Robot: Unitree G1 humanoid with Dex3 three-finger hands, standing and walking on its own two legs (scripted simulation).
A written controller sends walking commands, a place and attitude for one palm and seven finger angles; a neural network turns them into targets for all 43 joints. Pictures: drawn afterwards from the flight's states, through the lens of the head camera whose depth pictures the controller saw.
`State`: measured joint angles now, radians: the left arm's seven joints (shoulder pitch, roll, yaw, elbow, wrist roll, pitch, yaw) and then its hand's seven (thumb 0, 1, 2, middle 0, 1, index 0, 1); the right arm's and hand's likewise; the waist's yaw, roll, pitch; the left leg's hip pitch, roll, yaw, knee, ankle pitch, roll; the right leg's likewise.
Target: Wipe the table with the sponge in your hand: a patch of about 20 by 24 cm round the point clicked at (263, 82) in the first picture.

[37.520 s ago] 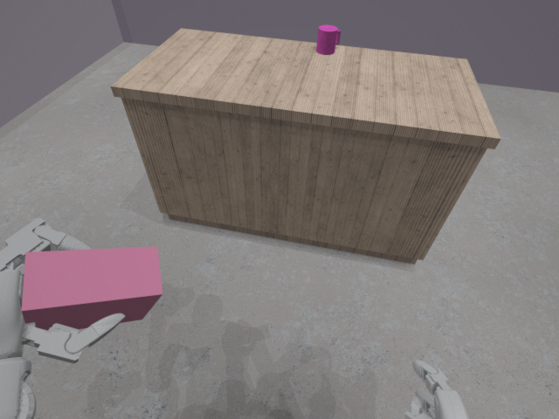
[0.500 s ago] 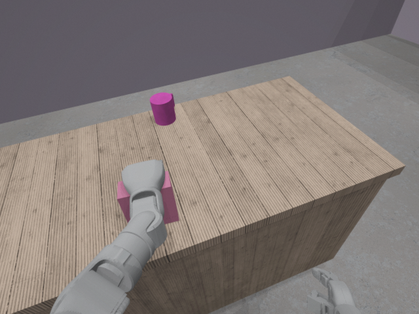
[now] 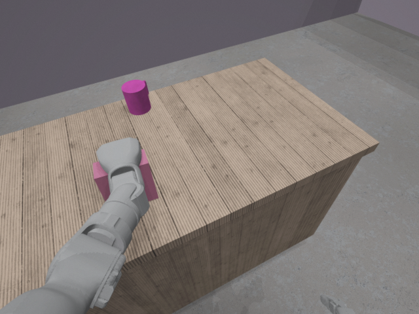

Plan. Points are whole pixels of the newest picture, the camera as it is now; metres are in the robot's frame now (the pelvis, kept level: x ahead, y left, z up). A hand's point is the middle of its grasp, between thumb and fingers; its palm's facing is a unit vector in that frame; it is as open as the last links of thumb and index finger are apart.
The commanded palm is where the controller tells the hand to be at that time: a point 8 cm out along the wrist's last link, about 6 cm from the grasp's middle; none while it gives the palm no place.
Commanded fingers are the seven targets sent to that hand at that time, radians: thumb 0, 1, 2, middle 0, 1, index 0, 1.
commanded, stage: wipe forward along the third lane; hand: left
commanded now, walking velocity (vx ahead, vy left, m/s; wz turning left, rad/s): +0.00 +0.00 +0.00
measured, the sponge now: (129, 186) +0.40 +0.20 -0.01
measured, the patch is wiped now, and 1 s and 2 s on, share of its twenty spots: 0.85 1.00 1.00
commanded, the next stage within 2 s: wipe back along the third lane in 0.84 s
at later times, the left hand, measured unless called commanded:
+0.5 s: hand (120, 159) +0.45 +0.22 +0.03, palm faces -0.10 -0.02 -0.99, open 9.8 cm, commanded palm +0.44 +0.22 +0.07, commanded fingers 0.00 0.10 1.30 -1.20 -1.60 -1.20 -1.60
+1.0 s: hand (114, 146) +0.49 +0.25 +0.03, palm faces -0.11 +0.01 -0.99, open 9.8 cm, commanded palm +0.47 +0.23 +0.07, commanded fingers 0.00 0.10 1.30 -1.20 -1.60 -1.20 -1.60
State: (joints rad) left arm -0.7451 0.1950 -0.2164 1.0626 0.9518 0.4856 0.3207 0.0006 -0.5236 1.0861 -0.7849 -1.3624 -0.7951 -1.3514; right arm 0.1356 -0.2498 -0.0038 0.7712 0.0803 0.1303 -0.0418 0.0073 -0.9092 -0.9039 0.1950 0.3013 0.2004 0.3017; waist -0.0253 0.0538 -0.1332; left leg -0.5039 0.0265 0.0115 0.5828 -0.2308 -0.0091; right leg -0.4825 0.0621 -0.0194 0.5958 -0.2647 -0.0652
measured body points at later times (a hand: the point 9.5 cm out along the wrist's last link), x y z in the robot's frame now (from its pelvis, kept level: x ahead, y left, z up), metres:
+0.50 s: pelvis +0.01 +0.02 +0.00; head +0.05 +0.01 +0.45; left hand +0.45 +0.22 +0.09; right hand +0.11 -0.24 -0.13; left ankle +0.03 +0.13 -0.73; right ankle +0.02 -0.08 -0.73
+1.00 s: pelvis +0.01 +0.04 -0.01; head +0.08 +0.04 +0.43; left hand +0.49 +0.24 +0.09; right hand +0.05 -0.23 -0.14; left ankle +0.03 +0.13 -0.73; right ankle +0.02 -0.07 -0.73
